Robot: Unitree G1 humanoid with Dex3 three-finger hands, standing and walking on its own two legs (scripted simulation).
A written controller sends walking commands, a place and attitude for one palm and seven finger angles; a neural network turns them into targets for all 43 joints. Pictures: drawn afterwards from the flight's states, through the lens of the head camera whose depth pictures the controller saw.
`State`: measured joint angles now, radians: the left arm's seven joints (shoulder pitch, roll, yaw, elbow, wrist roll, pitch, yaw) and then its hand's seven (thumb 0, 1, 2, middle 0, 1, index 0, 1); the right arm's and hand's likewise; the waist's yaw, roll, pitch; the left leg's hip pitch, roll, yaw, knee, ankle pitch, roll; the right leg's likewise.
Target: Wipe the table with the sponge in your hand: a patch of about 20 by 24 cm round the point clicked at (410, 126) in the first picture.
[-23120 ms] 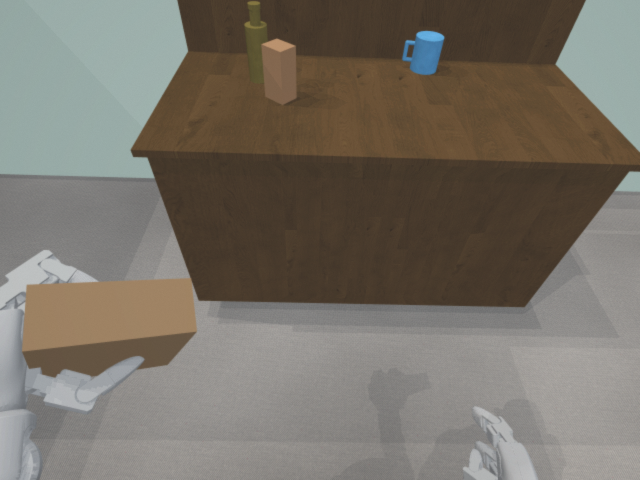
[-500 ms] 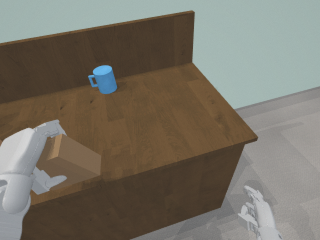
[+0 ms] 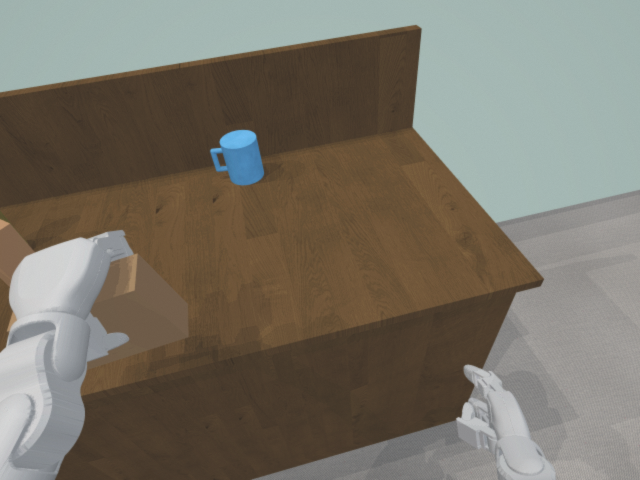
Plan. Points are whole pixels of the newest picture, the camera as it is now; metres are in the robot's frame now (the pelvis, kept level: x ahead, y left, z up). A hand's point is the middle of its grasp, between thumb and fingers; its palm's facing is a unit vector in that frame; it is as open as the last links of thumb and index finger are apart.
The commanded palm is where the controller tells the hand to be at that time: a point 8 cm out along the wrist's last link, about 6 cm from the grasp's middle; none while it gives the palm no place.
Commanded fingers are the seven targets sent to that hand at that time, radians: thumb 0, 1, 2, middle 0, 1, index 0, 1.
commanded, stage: turn the palm down, sponge in hand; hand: left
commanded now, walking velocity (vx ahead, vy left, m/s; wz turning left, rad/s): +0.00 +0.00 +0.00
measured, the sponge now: (119, 323) +0.23 +0.30 +0.09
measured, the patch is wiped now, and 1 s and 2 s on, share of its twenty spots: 0.00 0.00 0.00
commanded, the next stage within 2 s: move the sponge above the wiping area in 0.48 s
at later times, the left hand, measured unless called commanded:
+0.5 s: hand (119, 313) +0.22 +0.28 +0.13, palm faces +0.09 -0.09 -0.99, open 9.5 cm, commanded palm +0.18 +0.27 +0.21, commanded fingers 0.00 0.10 1.30 -1.20 -1.60 -1.20 -1.60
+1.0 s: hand (147, 312) +0.24 +0.26 +0.11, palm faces +0.00 -0.08 -1.00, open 9.5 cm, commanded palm +0.21 +0.27 +0.19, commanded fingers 0.00 0.10 1.30 -1.20 -1.60 -1.20 -1.60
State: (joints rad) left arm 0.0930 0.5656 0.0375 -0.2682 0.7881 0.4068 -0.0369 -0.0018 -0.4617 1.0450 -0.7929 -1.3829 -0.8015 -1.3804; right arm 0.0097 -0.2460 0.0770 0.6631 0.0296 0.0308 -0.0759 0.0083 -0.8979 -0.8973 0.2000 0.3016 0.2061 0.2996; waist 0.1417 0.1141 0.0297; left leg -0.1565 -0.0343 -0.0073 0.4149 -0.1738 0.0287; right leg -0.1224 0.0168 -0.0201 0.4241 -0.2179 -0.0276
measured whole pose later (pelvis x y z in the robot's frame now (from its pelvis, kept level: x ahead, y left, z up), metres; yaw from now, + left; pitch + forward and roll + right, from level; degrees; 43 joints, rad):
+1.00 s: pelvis +0.00 -0.02 +0.00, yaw +0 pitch -5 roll +0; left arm 0.06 0.53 -0.02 -0.11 0.86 0.31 -0.09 0.00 -0.46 1.05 -0.79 -1.39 -0.80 -1.38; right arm 0.04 -0.28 0.04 0.69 0.03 0.00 -0.07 0.01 -0.90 -0.90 0.20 0.30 0.20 0.30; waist 0.12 0.13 0.03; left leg -0.14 -0.01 -0.01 0.39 -0.16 0.00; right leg -0.12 0.04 -0.02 0.42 -0.21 -0.06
